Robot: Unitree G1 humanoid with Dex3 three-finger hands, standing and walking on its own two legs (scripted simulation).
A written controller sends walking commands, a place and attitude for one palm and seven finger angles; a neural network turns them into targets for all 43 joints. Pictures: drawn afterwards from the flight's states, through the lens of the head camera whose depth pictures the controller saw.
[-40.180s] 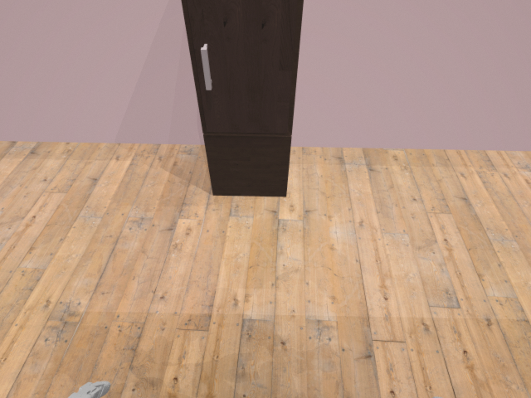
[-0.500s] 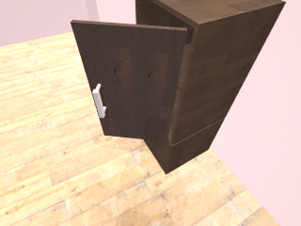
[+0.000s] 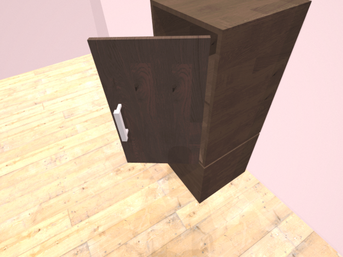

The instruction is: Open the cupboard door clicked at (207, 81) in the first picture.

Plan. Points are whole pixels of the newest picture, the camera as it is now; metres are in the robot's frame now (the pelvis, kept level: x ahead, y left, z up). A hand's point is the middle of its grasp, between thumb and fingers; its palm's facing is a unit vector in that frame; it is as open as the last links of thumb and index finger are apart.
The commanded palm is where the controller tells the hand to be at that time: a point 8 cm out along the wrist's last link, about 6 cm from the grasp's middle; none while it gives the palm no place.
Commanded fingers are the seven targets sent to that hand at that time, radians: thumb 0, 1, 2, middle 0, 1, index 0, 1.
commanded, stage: look again from close up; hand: left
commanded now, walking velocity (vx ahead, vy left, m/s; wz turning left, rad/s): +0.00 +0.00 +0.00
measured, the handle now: (122, 123) +0.58 +0.22 -0.05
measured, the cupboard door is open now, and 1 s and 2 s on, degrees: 54 54 54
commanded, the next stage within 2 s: shuffle to correct the standing spot in 0.06 s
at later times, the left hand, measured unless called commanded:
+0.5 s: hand out of the picture +0.01 +0.16 -0.18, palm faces +0.04 -0.99 -0.17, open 7.4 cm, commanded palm none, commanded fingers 0.00 0.90 0.90 -0.20 -0.30 -0.20 -0.30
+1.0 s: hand out of the picture +0.03 +0.21 -0.17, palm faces +0.02 -0.97 -0.23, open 7.4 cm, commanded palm none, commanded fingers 0.00 0.90 0.90 -0.20 -0.30 -0.20 -0.30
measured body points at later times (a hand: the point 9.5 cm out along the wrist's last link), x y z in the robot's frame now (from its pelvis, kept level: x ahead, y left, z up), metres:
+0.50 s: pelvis +0.03 +0.00 -0.01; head +0.04 +0.00 +0.44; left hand +0.01 +0.21 -0.17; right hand +0.04 -0.23 -0.16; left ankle -0.02 +0.09 -0.74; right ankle +0.03 -0.12 -0.74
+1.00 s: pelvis +0.00 +0.02 +0.00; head -0.02 +0.02 +0.45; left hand +0.03 +0.26 -0.15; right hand +0.04 -0.23 -0.14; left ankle -0.02 +0.09 -0.74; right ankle +0.03 -0.12 -0.74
